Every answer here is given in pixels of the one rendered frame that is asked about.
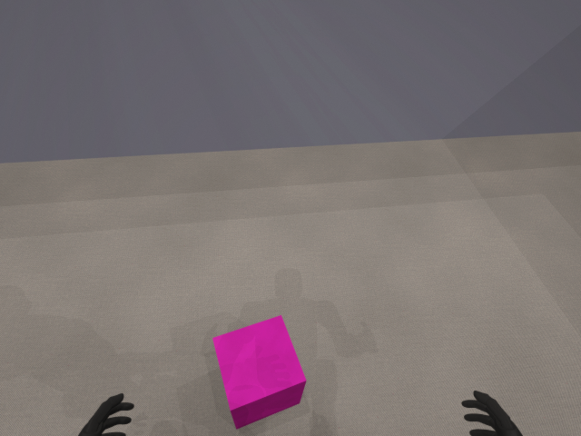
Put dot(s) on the carton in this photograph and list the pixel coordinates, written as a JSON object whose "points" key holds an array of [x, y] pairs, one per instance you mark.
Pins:
{"points": [[260, 370]]}

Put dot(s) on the right robot hand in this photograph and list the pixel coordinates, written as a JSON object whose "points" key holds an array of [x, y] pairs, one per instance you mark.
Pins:
{"points": [[497, 419]]}

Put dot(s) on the left robot hand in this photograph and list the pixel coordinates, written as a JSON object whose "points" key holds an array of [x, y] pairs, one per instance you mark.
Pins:
{"points": [[99, 422]]}

